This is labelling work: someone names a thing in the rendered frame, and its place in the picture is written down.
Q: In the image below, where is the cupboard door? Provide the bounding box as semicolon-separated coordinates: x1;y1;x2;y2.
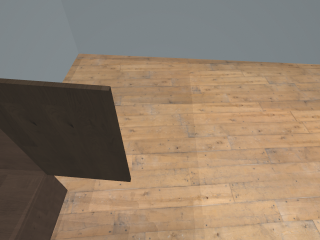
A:
0;78;131;182

